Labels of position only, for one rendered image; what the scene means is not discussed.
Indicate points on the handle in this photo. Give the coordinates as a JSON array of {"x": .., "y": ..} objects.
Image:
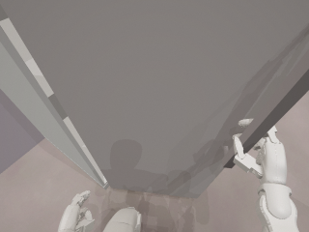
[{"x": 290, "y": 91}]

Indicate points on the left robot hand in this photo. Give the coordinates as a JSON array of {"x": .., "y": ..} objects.
[{"x": 71, "y": 218}]

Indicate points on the right robot hand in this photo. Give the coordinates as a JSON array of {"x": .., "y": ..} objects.
[{"x": 271, "y": 156}]

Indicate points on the fridge door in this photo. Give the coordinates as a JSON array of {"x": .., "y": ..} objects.
[{"x": 156, "y": 88}]

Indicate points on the robot left thigh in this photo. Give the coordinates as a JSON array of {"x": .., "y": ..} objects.
[{"x": 125, "y": 220}]

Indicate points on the right robot forearm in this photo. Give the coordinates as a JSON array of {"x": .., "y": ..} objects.
[{"x": 275, "y": 209}]

